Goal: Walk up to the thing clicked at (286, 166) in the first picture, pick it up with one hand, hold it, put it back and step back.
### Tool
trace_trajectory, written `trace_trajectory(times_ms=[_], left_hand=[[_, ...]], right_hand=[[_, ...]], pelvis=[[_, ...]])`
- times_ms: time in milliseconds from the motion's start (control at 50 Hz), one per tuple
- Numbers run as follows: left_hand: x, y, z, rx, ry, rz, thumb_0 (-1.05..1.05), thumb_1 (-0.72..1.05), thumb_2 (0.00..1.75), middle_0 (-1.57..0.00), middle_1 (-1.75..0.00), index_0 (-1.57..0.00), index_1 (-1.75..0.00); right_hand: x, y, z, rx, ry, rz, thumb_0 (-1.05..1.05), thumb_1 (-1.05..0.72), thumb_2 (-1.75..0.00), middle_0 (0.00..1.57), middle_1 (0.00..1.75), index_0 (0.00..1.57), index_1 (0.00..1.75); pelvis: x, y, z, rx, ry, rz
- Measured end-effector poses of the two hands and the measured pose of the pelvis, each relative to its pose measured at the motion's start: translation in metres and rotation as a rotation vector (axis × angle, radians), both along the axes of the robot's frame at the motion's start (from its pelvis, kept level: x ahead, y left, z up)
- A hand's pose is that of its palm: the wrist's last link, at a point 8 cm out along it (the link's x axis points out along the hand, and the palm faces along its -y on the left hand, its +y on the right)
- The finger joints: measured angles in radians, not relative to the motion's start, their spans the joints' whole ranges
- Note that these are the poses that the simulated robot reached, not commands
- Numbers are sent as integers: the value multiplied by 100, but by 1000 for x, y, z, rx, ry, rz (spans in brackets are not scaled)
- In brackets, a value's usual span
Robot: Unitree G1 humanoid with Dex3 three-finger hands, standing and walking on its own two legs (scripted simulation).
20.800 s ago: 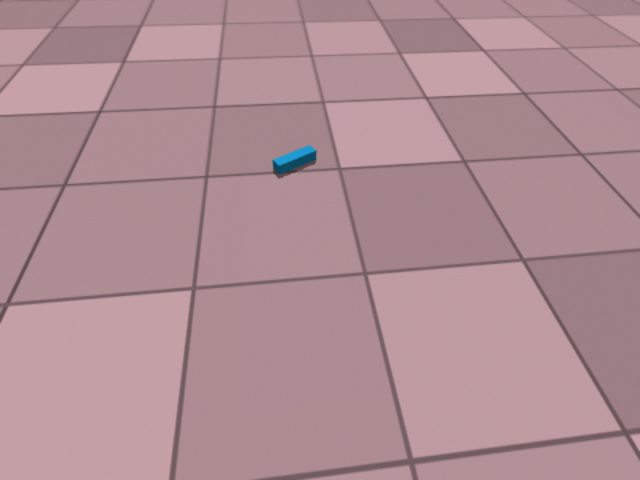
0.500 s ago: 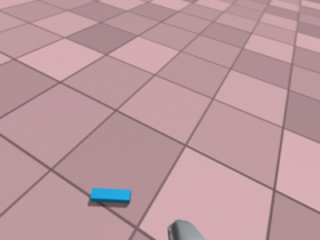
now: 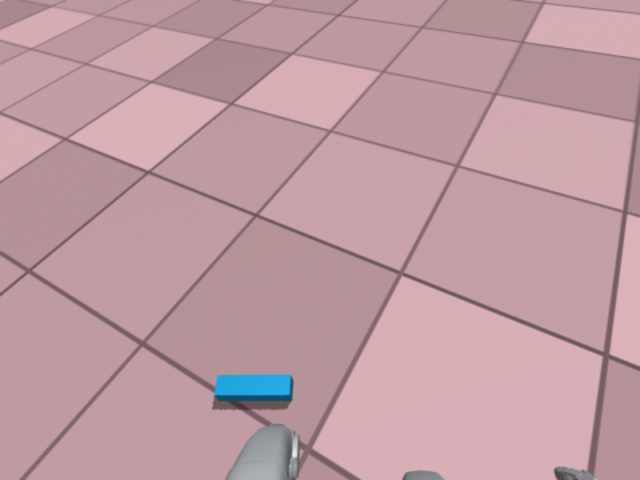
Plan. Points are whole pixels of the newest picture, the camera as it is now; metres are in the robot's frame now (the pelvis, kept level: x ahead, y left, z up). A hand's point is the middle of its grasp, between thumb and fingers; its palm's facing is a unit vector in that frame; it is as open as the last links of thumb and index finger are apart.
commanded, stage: walk up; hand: left
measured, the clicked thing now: (254, 387) +0.47 +0.27 -0.72
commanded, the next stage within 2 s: none
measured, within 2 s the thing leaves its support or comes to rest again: neither
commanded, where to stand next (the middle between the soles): +0.10 +0.01 m, yaw +3 degrees
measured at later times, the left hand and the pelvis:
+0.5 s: hand out of the picture +0.06 +0.31 -0.19, palm faces -0.07 -0.96 -0.28, open 7.4 cm; pelvis -0.05 +0.03 -0.01, yaw -2 degrees
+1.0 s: hand out of the picture -0.11 +0.28 -0.07, palm faces +0.08 -0.82 -0.57, open 7.4 cm; pelvis -0.03 -0.03 +0.02, yaw +4 degrees
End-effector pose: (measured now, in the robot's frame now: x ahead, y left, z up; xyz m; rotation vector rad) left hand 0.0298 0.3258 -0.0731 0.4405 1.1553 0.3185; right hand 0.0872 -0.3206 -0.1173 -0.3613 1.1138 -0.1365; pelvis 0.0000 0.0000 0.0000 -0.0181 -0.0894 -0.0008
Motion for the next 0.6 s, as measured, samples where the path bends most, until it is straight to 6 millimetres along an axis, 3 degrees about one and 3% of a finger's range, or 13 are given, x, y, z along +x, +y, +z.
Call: trace_trajectory(times_ms=[120, 200, 240, 320, 380, 500, 600], left_hand=[[-12, 71, 24, 167, 72, 45, 0, 89, 90, -21, -31, -21, -30], [11, 111, 1, 169, 45, 26, 1, 89, 90, -20, -31, -20, -30], [25, 119, -18, 143, 13, 26, 1, 90, 90, -20, -30, -20, -30], [43, 99, -48, 24, -4, -16, 0, 90, 90, -20, -30, -19, -30], [44, 75, -66, -81, 3, -58, 0, 90, 90, -20, -30, -20, -30], [23, 27, -86, -231, 25, -89, 0, 90, 90, -20, -30, -20, -30], [-10, -4, -82, -255, 46, -61, 0, 90, 90, -20, -30, -20, -30]], right_hand=[[24, 43, -19, 62, -36, -37, 1, -91, -90, 21, 30, 21, 30], [14, 67, -30, 16, -12, -43, 1, -90, -90, 21, 30, 21, 30], [-1, 77, -31, -16, 19, -24, 1, -91, -90, 21, 30, 21, 30], [-35, 78, -9, -81, 74, -34, 1, -90, -90, 21, 30, 21, 30], [-58, 61, 20, -175, 65, -70, 1, -90, -90, 22, 30, 22, 31], [-111, -2, 75, -356, 47, -141, 1, -90, -90, 22, 30, 22, 31], [-142, -62, 90, -405, 48, -163, 1, -90, -90, 21, 30, 21, 31]], pelvis=[[-3, 33, -8, 12, 14, -10], [-10, 59, -27, 30, 32, 13], [-18, 65, -34, 64, 13, 14], [-32, 64, -28, 30, 27, 18], [-40, 57, -21, 31, 38, 0], [-45, 34, -14, 15, 32, -29], [-51, -1, -14, 6, 18, -50]])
